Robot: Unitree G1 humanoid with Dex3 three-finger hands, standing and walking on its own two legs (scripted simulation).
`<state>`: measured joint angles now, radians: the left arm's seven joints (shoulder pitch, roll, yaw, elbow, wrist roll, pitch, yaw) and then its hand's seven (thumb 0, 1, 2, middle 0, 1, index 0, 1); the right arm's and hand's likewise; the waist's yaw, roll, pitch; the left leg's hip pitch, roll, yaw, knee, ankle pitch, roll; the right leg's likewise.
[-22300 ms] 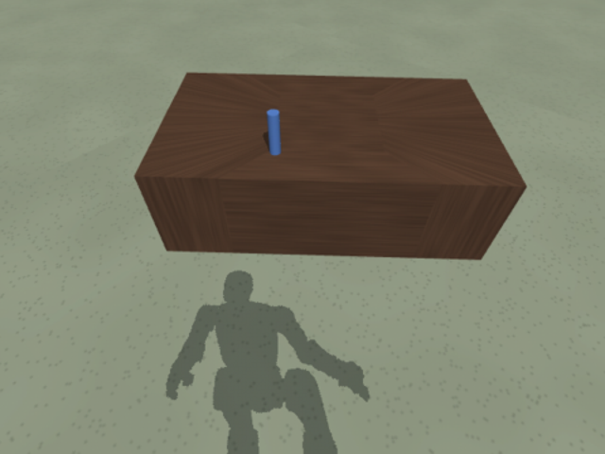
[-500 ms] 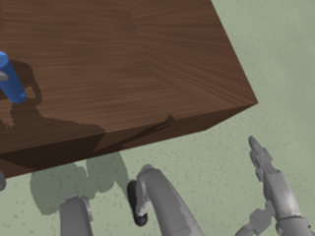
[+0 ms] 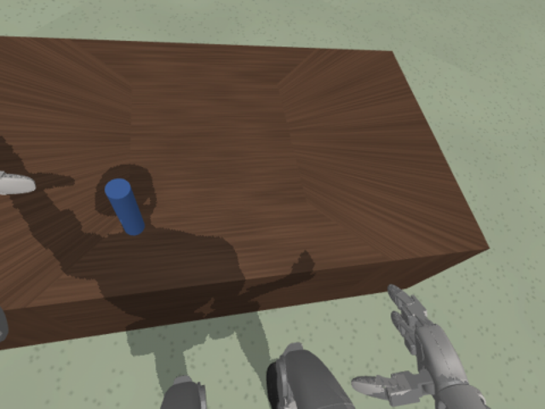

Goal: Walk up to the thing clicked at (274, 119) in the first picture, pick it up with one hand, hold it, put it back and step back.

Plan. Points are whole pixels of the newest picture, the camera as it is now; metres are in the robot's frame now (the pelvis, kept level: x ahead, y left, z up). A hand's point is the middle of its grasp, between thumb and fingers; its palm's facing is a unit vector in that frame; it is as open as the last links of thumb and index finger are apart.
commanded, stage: home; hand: left
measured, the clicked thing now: (127, 209) +0.52 +0.20 -0.18
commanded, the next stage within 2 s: none
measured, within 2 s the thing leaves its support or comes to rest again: neither
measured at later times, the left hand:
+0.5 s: hand (73, 303) +0.30 +0.22 -0.01, palm faces +0.19 -0.95 -0.25, open 17.7 cm
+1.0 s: hand out of the picture +0.18 +0.16 -0.02, palm faces +0.16 -0.95 -0.28, open 17.1 cm
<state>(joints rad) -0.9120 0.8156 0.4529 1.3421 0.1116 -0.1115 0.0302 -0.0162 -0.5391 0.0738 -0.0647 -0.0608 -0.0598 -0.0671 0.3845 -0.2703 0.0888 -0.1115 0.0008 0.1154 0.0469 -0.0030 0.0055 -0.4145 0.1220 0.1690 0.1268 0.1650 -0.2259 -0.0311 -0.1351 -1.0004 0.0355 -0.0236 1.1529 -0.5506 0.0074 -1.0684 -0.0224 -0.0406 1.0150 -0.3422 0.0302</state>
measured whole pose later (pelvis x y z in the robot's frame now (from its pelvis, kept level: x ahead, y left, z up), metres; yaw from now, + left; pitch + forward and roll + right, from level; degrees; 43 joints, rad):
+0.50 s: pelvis +0.04 -0.01 +0.04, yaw +1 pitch +11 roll -1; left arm 0.04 0.27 0.14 0.43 -0.04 0.05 0.07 -0.02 -0.59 0.03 -0.06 -0.05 -0.06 -0.05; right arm 0.40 -0.21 0.03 0.12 0.06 0.11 -0.03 0.01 -0.87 -0.89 0.20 0.30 0.20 0.30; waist -0.03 -0.01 -0.13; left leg -0.58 0.02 -0.01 0.90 -0.52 0.00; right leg -0.68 -0.03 -0.04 0.85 -0.36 0.02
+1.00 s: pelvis +0.01 -0.03 +0.04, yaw +3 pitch +6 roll -1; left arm 0.42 0.20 -0.02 0.10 -0.01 0.17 0.15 -0.02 -0.50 0.10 -0.09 -0.08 -0.09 -0.09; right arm 0.28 -0.20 0.03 0.51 0.03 -0.06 -0.16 0.02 -0.89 -0.90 0.20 0.30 0.20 0.30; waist -0.02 0.02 -0.07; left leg -0.52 0.03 -0.04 0.90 -0.49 -0.02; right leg -0.61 -0.03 -0.07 0.84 -0.34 0.00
